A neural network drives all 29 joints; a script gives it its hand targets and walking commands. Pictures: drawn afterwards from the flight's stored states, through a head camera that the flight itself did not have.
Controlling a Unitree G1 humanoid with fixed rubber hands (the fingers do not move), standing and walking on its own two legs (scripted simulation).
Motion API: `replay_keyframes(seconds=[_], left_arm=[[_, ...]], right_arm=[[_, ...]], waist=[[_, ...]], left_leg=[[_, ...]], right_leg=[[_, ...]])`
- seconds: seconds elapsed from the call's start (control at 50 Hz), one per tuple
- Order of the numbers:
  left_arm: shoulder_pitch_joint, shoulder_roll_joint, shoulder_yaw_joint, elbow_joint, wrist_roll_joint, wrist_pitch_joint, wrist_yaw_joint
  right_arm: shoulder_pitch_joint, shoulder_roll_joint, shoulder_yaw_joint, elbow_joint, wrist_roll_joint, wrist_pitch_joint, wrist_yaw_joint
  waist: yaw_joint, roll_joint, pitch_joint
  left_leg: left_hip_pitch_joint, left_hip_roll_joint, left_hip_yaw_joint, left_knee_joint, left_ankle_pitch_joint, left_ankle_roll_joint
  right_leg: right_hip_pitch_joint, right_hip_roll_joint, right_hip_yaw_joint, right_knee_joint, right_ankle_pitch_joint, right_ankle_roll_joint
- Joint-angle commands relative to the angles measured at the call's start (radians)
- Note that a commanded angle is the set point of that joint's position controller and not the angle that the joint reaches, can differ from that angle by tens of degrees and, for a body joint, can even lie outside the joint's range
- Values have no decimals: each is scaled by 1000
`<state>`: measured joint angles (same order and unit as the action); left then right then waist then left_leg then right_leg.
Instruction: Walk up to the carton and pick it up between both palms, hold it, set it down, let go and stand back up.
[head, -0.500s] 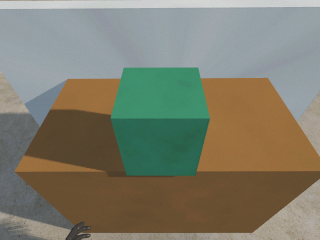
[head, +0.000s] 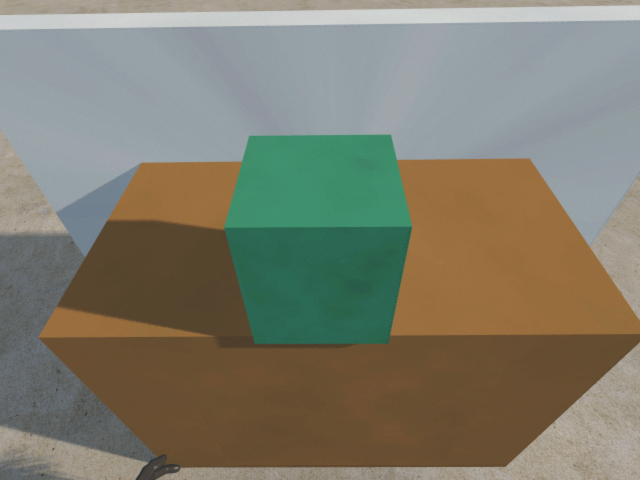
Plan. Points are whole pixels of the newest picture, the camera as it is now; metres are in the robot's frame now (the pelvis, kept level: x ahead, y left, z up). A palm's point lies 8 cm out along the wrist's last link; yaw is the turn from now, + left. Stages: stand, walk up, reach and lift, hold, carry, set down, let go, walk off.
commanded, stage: stand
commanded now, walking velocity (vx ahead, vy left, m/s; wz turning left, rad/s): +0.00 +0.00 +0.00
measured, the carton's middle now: (320, 242) +0.44 +0.03 +0.06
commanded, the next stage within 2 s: none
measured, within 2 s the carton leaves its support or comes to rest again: neither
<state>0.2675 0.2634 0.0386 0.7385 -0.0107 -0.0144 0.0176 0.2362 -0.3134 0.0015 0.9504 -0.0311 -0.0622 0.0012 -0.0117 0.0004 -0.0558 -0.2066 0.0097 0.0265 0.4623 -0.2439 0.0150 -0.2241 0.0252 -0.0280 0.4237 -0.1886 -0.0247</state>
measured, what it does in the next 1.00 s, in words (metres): stands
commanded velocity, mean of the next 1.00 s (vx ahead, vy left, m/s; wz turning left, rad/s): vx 0.00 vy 0.00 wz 0.00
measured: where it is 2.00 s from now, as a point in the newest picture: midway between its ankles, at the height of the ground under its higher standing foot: outside the picture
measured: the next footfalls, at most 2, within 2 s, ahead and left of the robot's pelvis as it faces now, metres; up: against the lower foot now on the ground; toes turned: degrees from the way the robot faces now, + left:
none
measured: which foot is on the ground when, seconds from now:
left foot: down 0.00-1.00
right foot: down 0.00-1.00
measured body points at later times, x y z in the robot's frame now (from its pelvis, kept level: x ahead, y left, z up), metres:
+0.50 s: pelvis -0.01 +0.00 +0.00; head -0.03 +0.00 +0.45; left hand +0.10 +0.27 -0.11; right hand +0.07 -0.29 -0.12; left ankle +0.00 +0.11 -0.74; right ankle +0.02 -0.10 -0.74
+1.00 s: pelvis -0.01 +0.00 +0.00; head -0.03 +0.00 +0.45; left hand +0.10 +0.27 -0.11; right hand +0.07 -0.29 -0.13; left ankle +0.00 +0.11 -0.74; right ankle +0.02 -0.10 -0.74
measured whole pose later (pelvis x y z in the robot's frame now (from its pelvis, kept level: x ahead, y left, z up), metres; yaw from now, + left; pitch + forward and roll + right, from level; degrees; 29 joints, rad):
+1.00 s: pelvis -0.01 +0.00 +0.00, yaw +0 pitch -1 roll +0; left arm 0.27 0.26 0.04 0.80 -0.01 -0.02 0.02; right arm 0.24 -0.31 0.00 0.99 -0.03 -0.06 0.00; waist -0.01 0.00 -0.06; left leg -0.21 0.01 0.03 0.46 -0.23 0.01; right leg -0.22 0.03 -0.03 0.42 -0.18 -0.03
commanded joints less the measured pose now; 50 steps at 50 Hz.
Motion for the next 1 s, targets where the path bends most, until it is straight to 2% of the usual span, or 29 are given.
replay_keyframes(seconds=[0.0,0.08,0.1,0.12,0.14,0.16,0.2,0.26,0.32,0.34,0.36,0.44,0.52,0.54,0.56,0.58,0.6,0.62,0.64,0.66,0.72,0.76,0.82,0.84,0.86,0.88,0.92,0.96,0.98], left_arm=[[-36,248,41,67,37,-44,-16],[-25,240,45,57,29,-52,-18],[-40,260,47,75,40,-47,-15],[-42,249,47,74,32,-46,-15],[-49,259,56,83,41,-51,-14],[-40,251,49,80,39,-47,-10],[-35,256,45,88,30,-44,-14],[-63,278,55,76,40,-49,-12],[-70,254,44,96,38,-49,-21],[-67,252,50,98,37,-51,-23],[-61,255,46,95,33,-50,-17],[-53,237,38,86,32,-54,-21],[-50,242,37,103,31,-46,-11],[-30,259,42,126,28,-48,-13],[-41,236,38,115,30,-45,-11],[-47,245,41,101,23,-41,-16],[-46,249,47,114,29,-48,-15],[-58,277,51,117,30,-43,-12],[-99,247,40,99,39,-41,-8],[-64,246,39,105,32,-45,-10],[-64,246,45,112,37,-47,-8],[-54,262,44,112,29,-49,-7],[-91,271,51,100,43,-46,-9],[-73,264,44,109,40,-42,-16],[-49,285,57,110,33,-44,-12],[-40,236,40,114,26,-44,-17],[-47,263,49,113,31,-48,-12],[-47,267,47,121,35,-45,-12],[-74,265,48,112,37,-45,-6]], right_arm=[[-44,-221,-46,-25,10,3,1],[-54,-247,-53,-6,7,8,-5],[-33,-219,-46,-11,7,12,-4],[-75,-254,-50,-12,7,7,-2],[-69,-241,-51,-10,4,12,0],[-53,-237,-53,-20,7,5,4],[-60,-218,-39,-10,3,8,8],[-89,-214,-43,-14,11,9,1],[-91,-226,-49,-8,13,2,4],[-75,-234,-49,1,11,4,-1],[-78,-230,-44,1,5,5,-1],[-73,-238,-43,0,19,3,-4],[-64,-229,-42,-6,9,2,1],[-52,-224,-42,2,7,2,0],[-63,-237,-37,8,12,0,-1],[-76,-228,-39,4,3,0,-7],[-82,-245,-48,7,10,-1,-1],[-80,-219,-39,-3,11,4,-2],[-100,-219,-39,-3,8,6,-6],[-97,-229,-44,-9,16,3,-7],[-81,-219,-48,-8,9,9,-6],[-77,-222,-42,3,11,7,-5],[-89,-255,-52,18,5,13,-6],[-108,-229,-45,4,7,13,-8],[-80,-241,-47,4,17,10,-5],[-78,-243,-43,1,20,11,-4],[-87,-217,-40,0,12,8,-3],[-53,-237,-41,17,12,11,-6],[-87,-228,-40,7,10,14,-8]], waist=[[-12,13,56],[16,31,57],[-15,25,73],[11,41,81],[0,-2,55],[-5,60,93],[-11,66,70],[6,7,45],[1,44,57],[-3,13,79],[1,61,32],[-14,7,96],[-9,28,103],[-2,76,76],[0,22,88],[11,77,64],[12,71,36],[-15,9,80],[-4,-6,82],[-1,44,92],[-7,10,52],[13,62,78],[1,57,122],[15,32,104],[1,-8,75],[4,38,84],[8,24,84],[-4,73,67],[4,45,136]], left_leg=[[28,126,-112,-125,25,33],[10,123,-134,-124,38,37],[8,121,-125,-138,6,36],[-13,123,-119,-129,14,39],[-11,112,-119,-135,4,25],[-2,114,-114,-125,-3,33],[-23,122,-116,-140,-13,32],[-1,110,-115,-136,18,25],[-13,116,-109,-139,20,33],[1,115,-116,-151,26,30],[31,121,-114,-145,26,30],[-13,121,-120,-143,52,27],[8,132,-122,-145,49,36],[3,130,-113,-142,61,28],[-7,128,-133,-152,44,34],[-32,135,-142,-151,29,45],[-15,131,-139,-154,38,40],[-3,123,-135,-155,37,32],[-7,134,-134,-139,54,38],[1,127,-136,-135,43,39],[-6,117,-130,-155,30,33],[-22,114,-127,-153,34,36],[-36,111,-110,-161,-12,24],[-35,125,-126,-162,-14,34],[4,120,-131,-155,-1,32],[-19,126,-131,-164,-11,36],[-17,122,-118,-154,-1,31],[-17,116,-125,-152,-13,25],[-53,119,-116,-154,-11,29]], right_leg=[[30,-158,140,-106,17,-33],[28,-147,144,-116,-28,-28],[18,-159,143,-113,-38,-35],[25,-150,148,-127,-19,-27],[36,-151,133,-110,-55,-28],[8,-156,158,-130,-72,-30],[59,-152,143,-111,-20,-29],[49,-150,141,-120,-52,-20],[48,-155,141,-115,17,-20],[44,-149,138,-103,-3,-23],[40,-153,137,-108,2,-23],[33,-149,122,-121,19,-19],[7,-162,142,-119,-19,-26],[39,-159,149,-104,-2,-29],[53,-156,134,-102,39,-31],[78,-150,134,-85,44,-28],[88,-158,137,-90,30,-27],[33,-147,130,-103,7,-27],[29,-158,131,-103,-3,-27],[15,-157,145,-114,-16,-31],[56,-157,128,-110,-1,-21],[55,-157,148,-104,1,-29],[23,-147,153,-129,-31,-22],[42,-148,127,-105,-30,-21],[28,-140,135,-107,-36,-24],[35,-146,129,-112,-9,-22],[31,-162,160,-126,-36,-28],[66,-154,141,-105,-19,-30],[29,-150,156,-129,-20,-24]])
